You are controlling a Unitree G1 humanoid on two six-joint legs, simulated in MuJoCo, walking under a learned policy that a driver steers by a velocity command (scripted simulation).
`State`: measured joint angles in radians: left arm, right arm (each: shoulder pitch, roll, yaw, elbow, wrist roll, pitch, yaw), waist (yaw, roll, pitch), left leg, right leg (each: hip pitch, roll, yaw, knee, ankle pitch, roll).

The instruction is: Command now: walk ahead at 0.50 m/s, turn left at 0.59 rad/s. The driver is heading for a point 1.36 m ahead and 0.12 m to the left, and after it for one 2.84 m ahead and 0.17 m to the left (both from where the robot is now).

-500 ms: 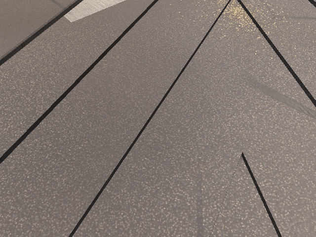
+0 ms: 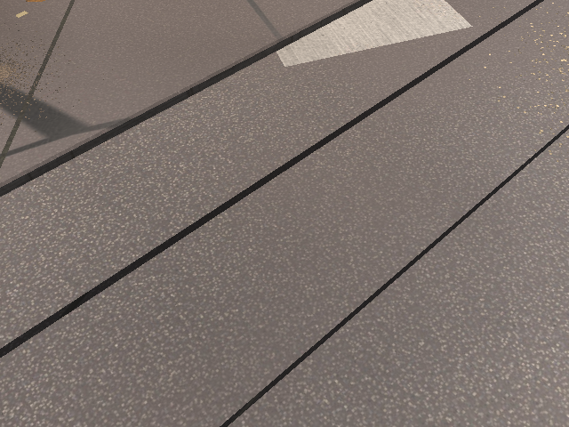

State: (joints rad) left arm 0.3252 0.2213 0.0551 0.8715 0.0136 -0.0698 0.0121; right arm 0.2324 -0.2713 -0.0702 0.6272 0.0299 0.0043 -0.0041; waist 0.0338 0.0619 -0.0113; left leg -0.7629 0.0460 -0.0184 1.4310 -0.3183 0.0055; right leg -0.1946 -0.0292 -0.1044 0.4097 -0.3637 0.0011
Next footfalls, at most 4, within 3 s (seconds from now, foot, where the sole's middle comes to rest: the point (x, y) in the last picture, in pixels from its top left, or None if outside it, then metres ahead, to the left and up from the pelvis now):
0.26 left None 0.28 0.16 -0.75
0.66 right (315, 379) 0.61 0.01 -0.73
1.20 left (186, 334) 0.71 0.34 -0.72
1.66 right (272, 273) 0.90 0.13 -0.72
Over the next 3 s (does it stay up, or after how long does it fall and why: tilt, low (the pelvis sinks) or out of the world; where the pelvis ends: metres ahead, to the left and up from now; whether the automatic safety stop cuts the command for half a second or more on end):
stays up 1.14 0.02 0.05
